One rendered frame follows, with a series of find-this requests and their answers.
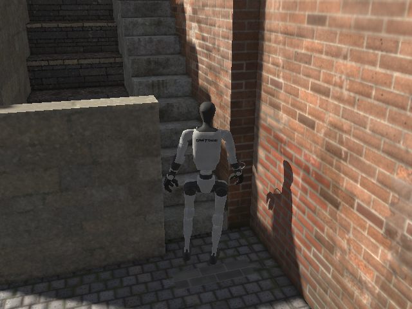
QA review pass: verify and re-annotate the left robot forearm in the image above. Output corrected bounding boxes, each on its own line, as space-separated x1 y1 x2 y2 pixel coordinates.
167 154 181 180

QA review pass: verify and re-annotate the robot left upper arm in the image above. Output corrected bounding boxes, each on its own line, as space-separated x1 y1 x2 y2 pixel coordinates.
174 129 194 164

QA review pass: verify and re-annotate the right robot forearm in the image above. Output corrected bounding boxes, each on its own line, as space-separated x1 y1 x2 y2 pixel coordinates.
231 154 242 176

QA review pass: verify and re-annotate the robot right upper arm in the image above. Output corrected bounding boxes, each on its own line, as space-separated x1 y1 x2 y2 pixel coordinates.
220 129 237 164

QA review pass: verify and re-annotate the left robot hand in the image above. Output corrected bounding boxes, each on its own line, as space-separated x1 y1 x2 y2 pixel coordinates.
164 177 178 192

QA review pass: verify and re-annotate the robot foot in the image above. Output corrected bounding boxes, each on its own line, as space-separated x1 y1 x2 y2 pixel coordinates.
209 248 220 265
182 246 191 261

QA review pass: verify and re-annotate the left robot foot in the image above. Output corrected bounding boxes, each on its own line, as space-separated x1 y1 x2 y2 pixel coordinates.
182 246 191 261

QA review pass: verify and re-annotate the right robot foot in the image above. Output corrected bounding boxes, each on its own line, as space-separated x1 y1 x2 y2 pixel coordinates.
209 248 220 265

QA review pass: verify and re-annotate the right robot hand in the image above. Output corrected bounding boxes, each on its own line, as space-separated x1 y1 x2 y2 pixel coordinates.
229 171 244 185

